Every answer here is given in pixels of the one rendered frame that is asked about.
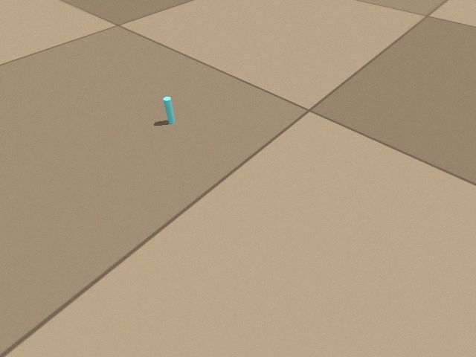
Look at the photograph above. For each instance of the can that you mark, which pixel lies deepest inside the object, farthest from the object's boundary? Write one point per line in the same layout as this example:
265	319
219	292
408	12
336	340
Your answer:
169	110

